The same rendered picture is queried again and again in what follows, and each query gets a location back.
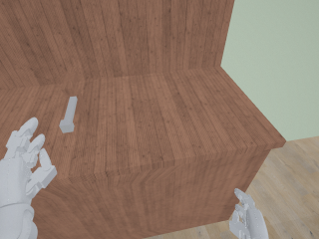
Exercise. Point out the left robot hand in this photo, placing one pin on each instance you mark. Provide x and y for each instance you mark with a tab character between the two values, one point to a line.
15	167

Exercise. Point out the right robot hand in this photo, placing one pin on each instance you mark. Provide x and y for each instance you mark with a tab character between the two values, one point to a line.
253	225

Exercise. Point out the counter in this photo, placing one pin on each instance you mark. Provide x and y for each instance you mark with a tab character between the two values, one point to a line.
162	134

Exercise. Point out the tap lever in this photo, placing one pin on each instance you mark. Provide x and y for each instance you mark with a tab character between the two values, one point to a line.
66	124

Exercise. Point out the left robot forearm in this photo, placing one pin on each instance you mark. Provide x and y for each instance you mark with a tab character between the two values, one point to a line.
16	221

